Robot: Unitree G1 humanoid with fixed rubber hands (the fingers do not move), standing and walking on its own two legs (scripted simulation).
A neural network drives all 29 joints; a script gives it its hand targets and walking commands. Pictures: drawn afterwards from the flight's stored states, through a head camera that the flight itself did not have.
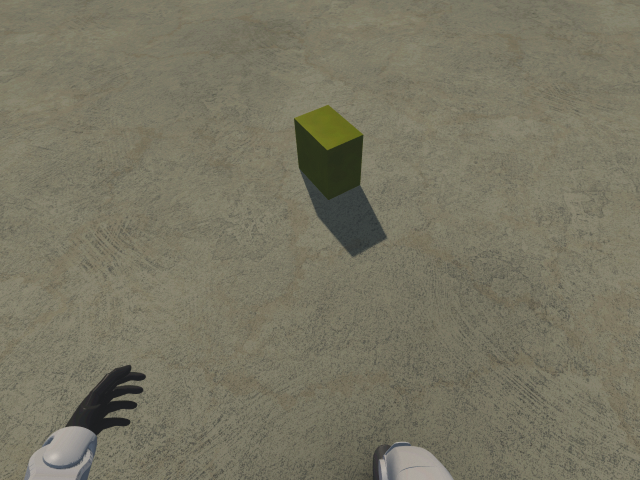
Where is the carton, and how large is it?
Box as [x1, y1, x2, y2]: [294, 105, 362, 199]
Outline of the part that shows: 326,105 294,118 299,168 329,199 359,184 362,134 332,108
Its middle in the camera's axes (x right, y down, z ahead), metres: +0.03 -0.37 +1.71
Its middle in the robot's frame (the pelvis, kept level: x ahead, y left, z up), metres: +1.42 -0.10 -0.63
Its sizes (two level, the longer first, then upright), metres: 0.259 0.173 0.276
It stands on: the floor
